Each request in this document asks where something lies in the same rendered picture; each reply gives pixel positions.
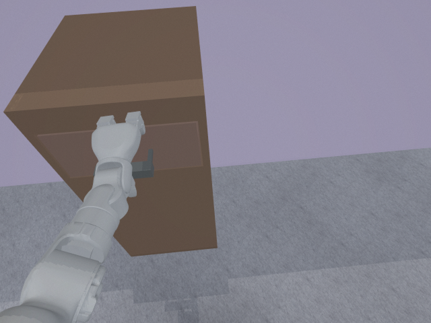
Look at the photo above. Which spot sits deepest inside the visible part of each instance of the drawer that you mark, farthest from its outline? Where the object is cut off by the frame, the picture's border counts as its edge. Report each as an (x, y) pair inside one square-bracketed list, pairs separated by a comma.
[(174, 144)]

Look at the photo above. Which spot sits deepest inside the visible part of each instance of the left robot forearm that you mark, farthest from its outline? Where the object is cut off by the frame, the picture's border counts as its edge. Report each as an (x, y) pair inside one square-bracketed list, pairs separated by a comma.
[(90, 232)]

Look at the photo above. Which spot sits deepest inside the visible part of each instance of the cabinet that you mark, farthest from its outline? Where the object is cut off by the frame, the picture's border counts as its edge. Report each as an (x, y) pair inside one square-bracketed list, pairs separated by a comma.
[(103, 64)]

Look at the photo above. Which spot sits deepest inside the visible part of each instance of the handle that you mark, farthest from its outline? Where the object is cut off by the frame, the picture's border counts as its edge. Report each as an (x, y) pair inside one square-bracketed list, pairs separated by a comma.
[(141, 169)]

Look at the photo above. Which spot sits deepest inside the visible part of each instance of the robot left upper arm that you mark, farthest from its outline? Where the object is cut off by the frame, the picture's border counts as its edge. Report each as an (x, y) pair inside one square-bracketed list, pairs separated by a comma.
[(64, 290)]

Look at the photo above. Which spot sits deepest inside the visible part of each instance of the left robot hand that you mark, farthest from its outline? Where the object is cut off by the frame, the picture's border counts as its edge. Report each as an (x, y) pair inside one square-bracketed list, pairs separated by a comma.
[(121, 140)]

